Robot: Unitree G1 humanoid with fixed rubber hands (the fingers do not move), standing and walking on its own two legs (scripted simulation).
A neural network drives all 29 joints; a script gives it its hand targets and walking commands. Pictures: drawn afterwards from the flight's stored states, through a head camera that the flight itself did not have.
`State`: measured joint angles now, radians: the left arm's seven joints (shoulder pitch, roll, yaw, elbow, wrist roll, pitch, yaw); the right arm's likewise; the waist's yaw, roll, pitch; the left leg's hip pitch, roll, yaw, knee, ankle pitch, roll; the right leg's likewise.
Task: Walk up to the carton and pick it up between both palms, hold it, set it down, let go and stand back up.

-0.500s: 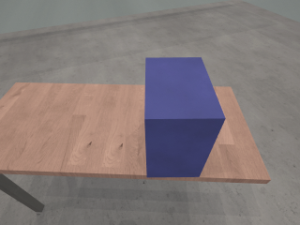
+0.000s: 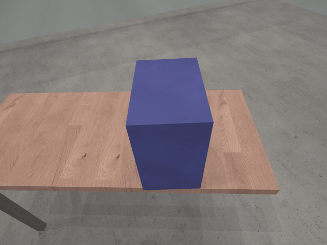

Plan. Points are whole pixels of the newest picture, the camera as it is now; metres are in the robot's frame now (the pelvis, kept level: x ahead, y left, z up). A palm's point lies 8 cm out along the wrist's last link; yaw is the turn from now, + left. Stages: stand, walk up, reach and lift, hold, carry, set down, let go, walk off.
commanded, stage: walk up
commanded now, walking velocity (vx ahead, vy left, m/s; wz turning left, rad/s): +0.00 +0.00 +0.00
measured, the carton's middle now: (169, 126) +0.46 +0.00 +0.03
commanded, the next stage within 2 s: stand in 0.82 s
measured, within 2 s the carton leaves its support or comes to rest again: neither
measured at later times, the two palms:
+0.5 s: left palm out of the picture -0.01 +0.19 -0.14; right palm out of the picture -0.03 -0.22 -0.14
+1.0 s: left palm out of the picture -0.01 +0.21 -0.14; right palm out of the picture -0.03 -0.19 -0.14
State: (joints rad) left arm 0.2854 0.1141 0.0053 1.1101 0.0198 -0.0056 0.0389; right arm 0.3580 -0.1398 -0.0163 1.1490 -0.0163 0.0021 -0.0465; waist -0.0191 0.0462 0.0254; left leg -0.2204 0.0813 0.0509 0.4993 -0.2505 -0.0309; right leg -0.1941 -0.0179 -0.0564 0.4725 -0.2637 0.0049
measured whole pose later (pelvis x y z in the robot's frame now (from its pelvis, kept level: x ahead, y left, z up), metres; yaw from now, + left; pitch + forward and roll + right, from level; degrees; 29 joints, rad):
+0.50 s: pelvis +0.02 -0.02 +0.01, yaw +0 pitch -1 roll -1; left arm 0.35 0.11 0.01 1.12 0.01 -0.03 0.03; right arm 0.35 -0.12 0.00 1.16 -0.01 -0.01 -0.04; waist 0.00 0.01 0.02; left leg -0.16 0.10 0.04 0.40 -0.23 -0.07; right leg -0.14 0.01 -0.07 0.39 -0.24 -0.02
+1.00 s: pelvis +0.02 +0.00 +0.01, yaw +0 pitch -1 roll +0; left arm 0.33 0.12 0.01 1.13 0.01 -0.02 0.04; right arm 0.35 -0.09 -0.01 1.16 -0.01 -0.02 -0.04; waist 0.00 0.00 0.04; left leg -0.14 0.07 0.06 0.40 -0.24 -0.05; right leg -0.13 -0.03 -0.05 0.41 -0.25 0.01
